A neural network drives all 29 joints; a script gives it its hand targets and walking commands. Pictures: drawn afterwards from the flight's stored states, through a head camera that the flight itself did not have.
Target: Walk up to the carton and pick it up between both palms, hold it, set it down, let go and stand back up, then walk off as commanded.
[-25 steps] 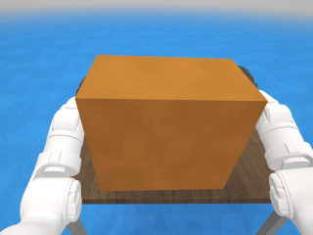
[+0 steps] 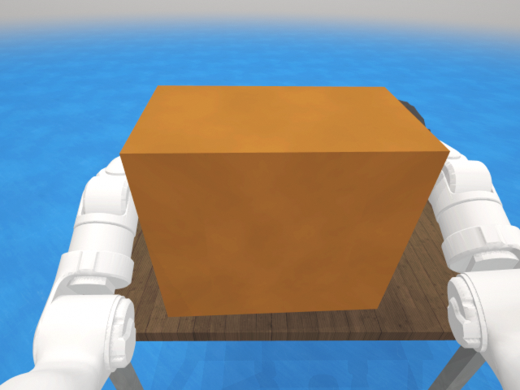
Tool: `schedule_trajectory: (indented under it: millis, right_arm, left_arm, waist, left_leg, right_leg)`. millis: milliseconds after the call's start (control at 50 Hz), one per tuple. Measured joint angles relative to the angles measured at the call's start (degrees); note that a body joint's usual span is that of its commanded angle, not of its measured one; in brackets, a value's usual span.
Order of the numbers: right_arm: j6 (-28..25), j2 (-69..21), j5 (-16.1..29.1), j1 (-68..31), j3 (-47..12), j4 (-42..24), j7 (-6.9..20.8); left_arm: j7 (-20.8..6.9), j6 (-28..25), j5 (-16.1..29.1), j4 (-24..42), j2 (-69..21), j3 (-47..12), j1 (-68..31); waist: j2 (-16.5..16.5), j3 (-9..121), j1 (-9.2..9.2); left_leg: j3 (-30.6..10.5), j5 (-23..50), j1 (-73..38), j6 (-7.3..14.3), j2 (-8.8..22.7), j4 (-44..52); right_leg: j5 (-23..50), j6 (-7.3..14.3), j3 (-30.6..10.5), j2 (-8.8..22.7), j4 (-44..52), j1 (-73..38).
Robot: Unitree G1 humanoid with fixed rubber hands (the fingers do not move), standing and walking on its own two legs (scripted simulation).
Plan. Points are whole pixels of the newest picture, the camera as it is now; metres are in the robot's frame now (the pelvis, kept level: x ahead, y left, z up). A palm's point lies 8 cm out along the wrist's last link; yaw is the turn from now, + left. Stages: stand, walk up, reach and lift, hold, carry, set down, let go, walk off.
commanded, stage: reach and lift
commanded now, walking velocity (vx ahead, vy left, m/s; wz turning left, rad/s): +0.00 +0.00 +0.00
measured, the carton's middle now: (274, 204) +0.35 +0.01 +0.20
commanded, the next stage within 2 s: hold in 0.34 s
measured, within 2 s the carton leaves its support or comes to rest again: neither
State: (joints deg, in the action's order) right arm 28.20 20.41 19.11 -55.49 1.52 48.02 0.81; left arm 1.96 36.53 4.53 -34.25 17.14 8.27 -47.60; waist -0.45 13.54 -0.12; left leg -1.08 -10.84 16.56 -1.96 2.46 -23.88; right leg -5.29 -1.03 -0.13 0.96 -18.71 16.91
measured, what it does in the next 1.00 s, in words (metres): stands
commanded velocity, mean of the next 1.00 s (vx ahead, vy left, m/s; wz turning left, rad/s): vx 0.00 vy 0.00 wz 0.00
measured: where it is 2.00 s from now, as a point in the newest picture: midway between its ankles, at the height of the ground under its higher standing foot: outside the picture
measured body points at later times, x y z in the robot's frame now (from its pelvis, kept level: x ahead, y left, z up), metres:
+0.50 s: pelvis +0.00 +0.00 +0.00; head -0.07 +0.01 +0.44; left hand +0.39 +0.22 +0.24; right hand +0.41 -0.19 +0.28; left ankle +0.01 +0.14 -0.74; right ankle +0.04 -0.14 -0.74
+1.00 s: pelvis +0.00 +0.00 +0.00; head -0.09 +0.01 +0.44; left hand +0.38 +0.22 +0.26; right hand +0.40 -0.19 +0.30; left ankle +0.01 +0.14 -0.74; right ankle +0.04 -0.14 -0.74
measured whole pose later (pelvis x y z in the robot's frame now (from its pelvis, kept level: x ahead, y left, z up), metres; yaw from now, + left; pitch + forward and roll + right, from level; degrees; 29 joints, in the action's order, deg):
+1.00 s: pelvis +0.00 +0.00 +0.00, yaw +0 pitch +2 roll -1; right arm 34.9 22.2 20.8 -59.9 1.6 48.0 0.5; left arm 2.2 43.8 4.6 -28.7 17.1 8.4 -47.6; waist -0.4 15.3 -0.1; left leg -1.2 -10.8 15.5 -2.0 2.4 -23.9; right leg -5.3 -1.0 -0.1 1.0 -18.7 15.8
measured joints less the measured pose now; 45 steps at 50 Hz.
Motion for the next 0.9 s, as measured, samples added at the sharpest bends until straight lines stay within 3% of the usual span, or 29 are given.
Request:
schedule_trajectory:
  millis: [900]
  right_arm:
    - [5.91, 1.67, 1.72, -3.90, 0.03, -0.04, -0.12]
  left_arm:
    - [0.53, 7.06, 0.21, 5.59, 0.00, 0.08, 0.01]
  waist:
    - [0.00, 1.50, 0.01]
  left_leg:
    - [-0.10, 0.00, -0.85, 0.00, -0.04, 0.00]
  right_leg:
    - [-0.04, 0.00, 0.00, 0.00, 0.00, -0.90]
